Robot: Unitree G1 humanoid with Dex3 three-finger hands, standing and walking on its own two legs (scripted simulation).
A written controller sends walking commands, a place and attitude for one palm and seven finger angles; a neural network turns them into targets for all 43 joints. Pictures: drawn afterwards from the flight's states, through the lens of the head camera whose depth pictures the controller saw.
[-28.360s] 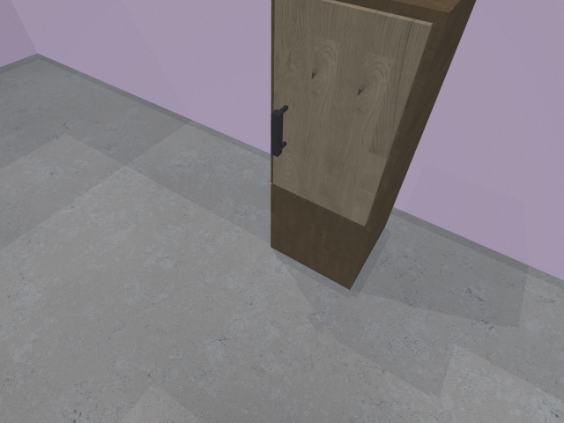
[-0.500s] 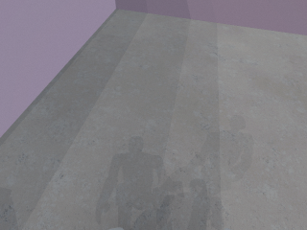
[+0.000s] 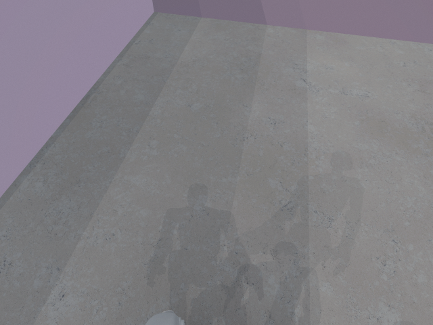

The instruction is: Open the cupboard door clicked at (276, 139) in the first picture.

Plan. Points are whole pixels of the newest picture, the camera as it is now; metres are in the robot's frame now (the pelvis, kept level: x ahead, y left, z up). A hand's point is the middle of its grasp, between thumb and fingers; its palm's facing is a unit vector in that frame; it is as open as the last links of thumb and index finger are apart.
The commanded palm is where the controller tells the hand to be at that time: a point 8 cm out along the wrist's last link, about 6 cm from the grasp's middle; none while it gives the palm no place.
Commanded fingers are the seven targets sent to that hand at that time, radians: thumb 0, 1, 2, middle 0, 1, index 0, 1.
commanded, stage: turn to face it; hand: left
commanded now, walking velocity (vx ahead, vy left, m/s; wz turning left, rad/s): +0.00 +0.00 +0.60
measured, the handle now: out of the picture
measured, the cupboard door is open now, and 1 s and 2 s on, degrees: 47 47 47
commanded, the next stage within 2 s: none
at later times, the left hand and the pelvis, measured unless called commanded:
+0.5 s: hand (133, 315) +0.16 +0.18 -0.16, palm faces +0.29 -0.91 -0.30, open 7.3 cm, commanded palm none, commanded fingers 0.00 0.90 0.90 -0.20 -0.30 -0.20 -0.30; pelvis +0.11 -0.05 -0.01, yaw +16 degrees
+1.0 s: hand out of the picture +0.12 +0.16 -0.17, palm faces +0.58 -0.76 -0.30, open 7.3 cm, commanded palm none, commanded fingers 0.00 0.90 0.90 -0.20 -0.30 -0.20 -0.30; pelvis +0.17 -0.08 -0.02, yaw +35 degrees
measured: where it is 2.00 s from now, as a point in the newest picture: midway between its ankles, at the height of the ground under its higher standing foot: (244, 322)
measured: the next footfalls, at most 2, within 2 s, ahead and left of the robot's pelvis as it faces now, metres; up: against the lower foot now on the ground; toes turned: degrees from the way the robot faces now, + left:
left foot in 0.10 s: +0.16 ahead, +0.12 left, +0.00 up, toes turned +10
right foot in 0.42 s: +0.17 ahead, -0.16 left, +0.00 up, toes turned +11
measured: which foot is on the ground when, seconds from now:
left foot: up 0.00-0.08, down 0.10-0.42, up 0.44-0.74, down 0.76-1.00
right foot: down 0.00-0.10, up 0.12-0.40, down 0.42-0.76, up 0.78-1.00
